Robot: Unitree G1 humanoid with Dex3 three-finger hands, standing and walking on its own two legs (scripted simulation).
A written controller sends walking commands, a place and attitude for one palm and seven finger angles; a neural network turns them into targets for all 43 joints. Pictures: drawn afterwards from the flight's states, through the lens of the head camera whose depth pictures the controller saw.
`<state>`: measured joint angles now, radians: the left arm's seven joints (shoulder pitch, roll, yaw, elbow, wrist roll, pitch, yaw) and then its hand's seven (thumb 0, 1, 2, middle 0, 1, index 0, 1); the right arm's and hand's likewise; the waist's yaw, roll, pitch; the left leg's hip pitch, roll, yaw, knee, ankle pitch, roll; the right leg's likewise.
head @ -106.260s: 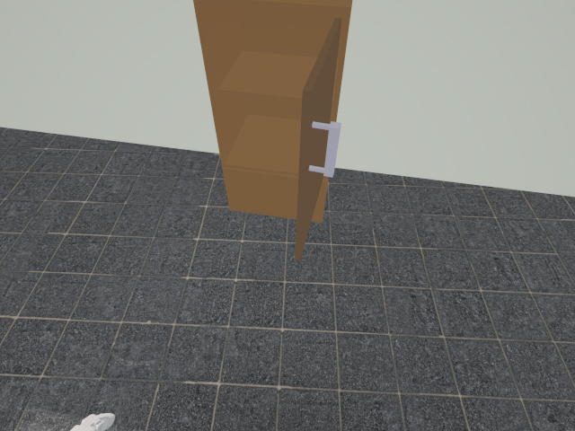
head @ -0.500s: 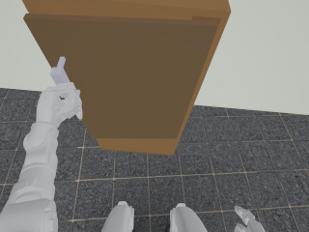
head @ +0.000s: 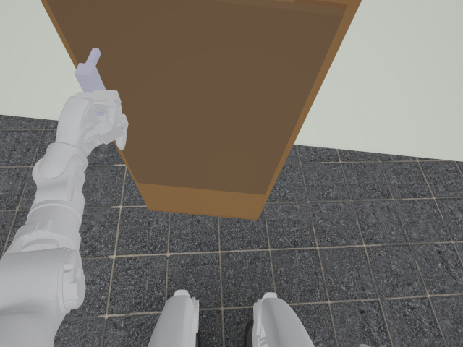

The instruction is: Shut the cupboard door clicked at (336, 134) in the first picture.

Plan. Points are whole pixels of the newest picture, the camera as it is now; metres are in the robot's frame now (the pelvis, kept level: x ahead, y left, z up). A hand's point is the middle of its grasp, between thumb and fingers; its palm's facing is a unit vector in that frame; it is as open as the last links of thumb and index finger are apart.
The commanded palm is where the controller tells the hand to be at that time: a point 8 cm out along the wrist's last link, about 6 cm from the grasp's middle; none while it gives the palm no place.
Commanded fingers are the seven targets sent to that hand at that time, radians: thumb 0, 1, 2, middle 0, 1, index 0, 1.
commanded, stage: push the door shut along its arc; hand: left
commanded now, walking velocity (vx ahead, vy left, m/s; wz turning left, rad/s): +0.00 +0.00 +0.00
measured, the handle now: (104, 93) +0.54 +0.23 +0.06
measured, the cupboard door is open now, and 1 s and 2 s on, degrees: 0 0 0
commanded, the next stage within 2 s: pull the fist back off the door in 0.16 s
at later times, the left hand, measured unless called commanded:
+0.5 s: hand (125, 123) +0.47 +0.18 +0.07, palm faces +0.08 -1.00 -0.01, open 3.3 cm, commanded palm +0.47 +0.21 +0.07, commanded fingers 0.00 0.90 0.90 -1.30 -1.50 -1.30 -1.50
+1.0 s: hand (134, 142) +0.44 +0.16 +0.06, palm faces +0.02 -1.00 -0.02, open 3.1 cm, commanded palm +0.40 +0.21 +0.07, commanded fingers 0.00 0.90 0.90 -1.30 -1.50 -1.30 -1.50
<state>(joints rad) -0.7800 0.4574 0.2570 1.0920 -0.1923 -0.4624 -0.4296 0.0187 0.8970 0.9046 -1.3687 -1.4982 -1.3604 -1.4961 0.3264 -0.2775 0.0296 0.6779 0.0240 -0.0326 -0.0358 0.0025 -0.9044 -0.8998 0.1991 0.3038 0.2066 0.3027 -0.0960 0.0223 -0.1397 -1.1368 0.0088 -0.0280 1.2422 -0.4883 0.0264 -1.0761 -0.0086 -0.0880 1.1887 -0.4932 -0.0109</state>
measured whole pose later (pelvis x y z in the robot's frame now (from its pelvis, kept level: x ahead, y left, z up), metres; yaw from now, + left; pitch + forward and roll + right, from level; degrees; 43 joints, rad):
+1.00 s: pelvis +0.01 +0.00 +0.02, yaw -2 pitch +20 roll -2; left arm -0.47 0.30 0.29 0.79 -0.17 -0.46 -0.16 0.02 0.90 0.90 -1.31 -1.50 -1.30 -1.50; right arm 0.34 -0.26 0.01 0.60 0.01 -0.01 -0.01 0.00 -0.91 -0.90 0.20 0.30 0.21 0.30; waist -0.11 0.03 -0.15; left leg -1.03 0.03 0.02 1.16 -0.49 0.03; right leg -1.00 0.02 -0.03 1.12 -0.48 -0.01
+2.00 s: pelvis +0.05 -0.01 +0.09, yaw +0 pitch +3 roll -1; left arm 0.26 0.32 0.18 -0.05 -0.09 -0.06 0.08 0.02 0.89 0.90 -1.06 -1.23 -1.05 -1.23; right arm 0.23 -0.24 0.03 0.55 0.04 -0.04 -0.11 0.01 -0.90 -0.90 0.20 0.30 0.20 0.30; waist 0.01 0.05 -0.08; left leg -0.37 0.00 0.01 0.67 -0.35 0.02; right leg -0.34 0.00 -0.03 0.65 -0.36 -0.01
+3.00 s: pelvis +0.06 -0.01 +0.11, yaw -1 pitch -4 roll +0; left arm 0.46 0.34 0.35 -0.37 -0.08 -0.07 0.10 0.02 0.89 0.90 -0.21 -0.30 -0.21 -0.30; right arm 0.22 -0.23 0.02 0.63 0.02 -0.11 -0.07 0.01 -0.90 -0.90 0.20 0.30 0.20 0.30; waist 0.05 0.07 -0.02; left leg -0.12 0.00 0.02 0.44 -0.26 0.01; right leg -0.10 0.01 -0.03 0.43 -0.26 -0.01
